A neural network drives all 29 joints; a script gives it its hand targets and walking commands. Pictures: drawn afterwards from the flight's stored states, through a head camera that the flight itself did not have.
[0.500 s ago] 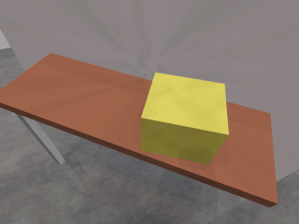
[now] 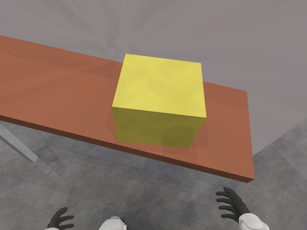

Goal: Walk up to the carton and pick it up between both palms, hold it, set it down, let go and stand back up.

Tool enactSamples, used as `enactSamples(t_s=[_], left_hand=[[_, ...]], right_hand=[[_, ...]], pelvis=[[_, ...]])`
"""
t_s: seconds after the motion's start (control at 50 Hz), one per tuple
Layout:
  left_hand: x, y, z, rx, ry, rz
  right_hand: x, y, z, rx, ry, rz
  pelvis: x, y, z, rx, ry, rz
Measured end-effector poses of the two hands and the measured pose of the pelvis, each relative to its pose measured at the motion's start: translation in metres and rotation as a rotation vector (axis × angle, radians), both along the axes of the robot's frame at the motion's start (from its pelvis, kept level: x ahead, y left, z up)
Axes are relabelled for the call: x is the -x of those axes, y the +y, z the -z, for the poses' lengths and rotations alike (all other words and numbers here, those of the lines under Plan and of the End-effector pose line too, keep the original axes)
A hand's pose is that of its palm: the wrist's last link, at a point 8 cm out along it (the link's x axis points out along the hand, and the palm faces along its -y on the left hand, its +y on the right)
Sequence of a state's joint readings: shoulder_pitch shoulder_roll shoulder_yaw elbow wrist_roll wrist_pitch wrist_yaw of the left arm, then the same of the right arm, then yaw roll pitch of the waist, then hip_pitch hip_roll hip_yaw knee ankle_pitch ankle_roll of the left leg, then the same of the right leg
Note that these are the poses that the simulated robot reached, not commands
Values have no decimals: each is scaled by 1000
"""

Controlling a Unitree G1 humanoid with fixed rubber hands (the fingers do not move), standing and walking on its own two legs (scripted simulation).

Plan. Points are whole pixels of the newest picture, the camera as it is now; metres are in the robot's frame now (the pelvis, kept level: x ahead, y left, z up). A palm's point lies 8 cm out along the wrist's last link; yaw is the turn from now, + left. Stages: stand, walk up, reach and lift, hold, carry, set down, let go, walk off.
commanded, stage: reach and lift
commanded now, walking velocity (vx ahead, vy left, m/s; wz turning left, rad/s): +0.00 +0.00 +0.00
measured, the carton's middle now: (158, 102) +0.47 +0.01 +0.01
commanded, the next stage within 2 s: none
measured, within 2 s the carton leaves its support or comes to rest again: neither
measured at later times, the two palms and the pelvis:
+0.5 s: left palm (49, 217) +0.15 +0.27 -0.08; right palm (235, 208) +0.19 -0.20 -0.04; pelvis +0.01 +0.02 +0.02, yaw +0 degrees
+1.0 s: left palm (51, 201) +0.18 +0.26 -0.05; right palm (230, 201) +0.20 -0.18 -0.03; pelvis +0.03 +0.03 +0.02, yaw -1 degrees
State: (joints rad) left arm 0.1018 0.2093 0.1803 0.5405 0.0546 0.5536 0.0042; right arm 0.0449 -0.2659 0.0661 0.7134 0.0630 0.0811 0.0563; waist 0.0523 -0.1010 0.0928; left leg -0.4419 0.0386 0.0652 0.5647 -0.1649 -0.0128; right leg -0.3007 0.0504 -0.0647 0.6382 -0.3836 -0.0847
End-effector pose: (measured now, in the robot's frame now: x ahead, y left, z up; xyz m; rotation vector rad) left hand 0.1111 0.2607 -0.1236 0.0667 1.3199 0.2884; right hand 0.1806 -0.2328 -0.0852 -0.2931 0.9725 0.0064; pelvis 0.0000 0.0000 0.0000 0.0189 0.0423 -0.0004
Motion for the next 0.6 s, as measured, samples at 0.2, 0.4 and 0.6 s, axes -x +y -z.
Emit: enactSamples(t_s=[0.2,0.4,0.6], left_hand=[[-53,29,-36,-64,-291,72],[-47,14,-47,2,-302,128],[-48,1,-42,12,-433,138]], right_hand=[[-22,53,1,-112,-169,22],[-14,45,-32,-75,-261,48],[-6,41,-42,-67,-291,71]], pelvis=[[0,-2,2,-2,29,-13],[-12,20,-15,13,-40,-3],[-12,28,-17,18,-19,13]])
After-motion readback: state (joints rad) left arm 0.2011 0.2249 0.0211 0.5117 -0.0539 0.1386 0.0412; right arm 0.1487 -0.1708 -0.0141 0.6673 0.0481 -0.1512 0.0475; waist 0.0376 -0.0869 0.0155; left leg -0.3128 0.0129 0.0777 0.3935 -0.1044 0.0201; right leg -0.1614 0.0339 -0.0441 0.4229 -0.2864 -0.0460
